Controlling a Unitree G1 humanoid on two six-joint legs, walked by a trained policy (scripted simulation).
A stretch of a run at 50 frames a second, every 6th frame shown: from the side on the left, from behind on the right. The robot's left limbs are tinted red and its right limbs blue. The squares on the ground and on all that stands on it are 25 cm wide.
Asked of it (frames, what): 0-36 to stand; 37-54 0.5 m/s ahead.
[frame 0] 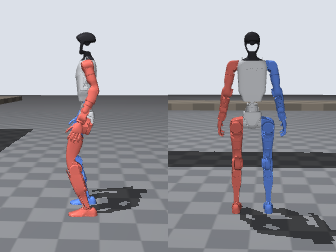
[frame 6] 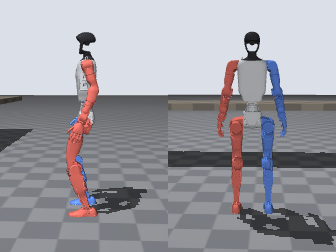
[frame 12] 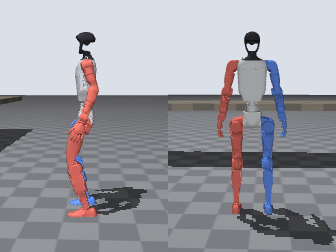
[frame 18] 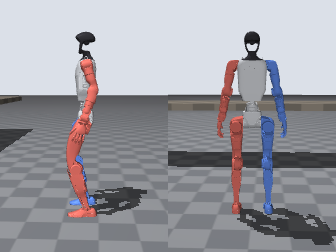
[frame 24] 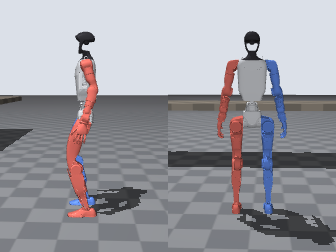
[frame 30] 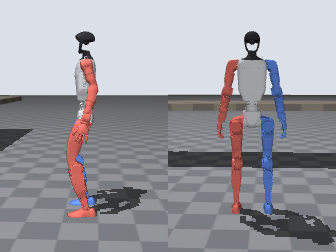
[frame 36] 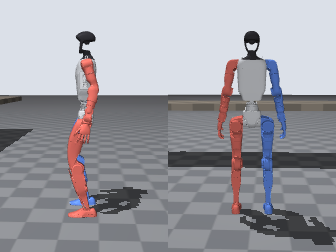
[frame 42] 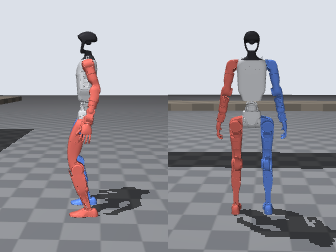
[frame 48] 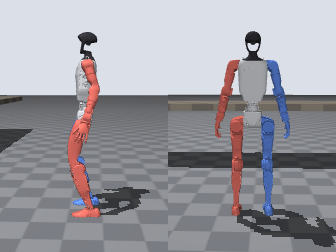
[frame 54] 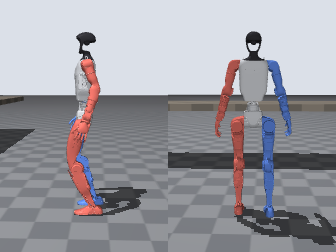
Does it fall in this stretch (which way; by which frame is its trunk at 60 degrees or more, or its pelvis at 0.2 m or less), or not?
no
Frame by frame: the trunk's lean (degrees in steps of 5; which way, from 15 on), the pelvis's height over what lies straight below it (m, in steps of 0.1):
0: 0, 0.8
6: 0, 0.8
12: 0, 0.8
18: 0, 0.8
24: 0, 0.8
30: 0, 0.8
36: 0, 0.8
42: 0, 0.8
48: 5, 0.8
54: 0, 0.8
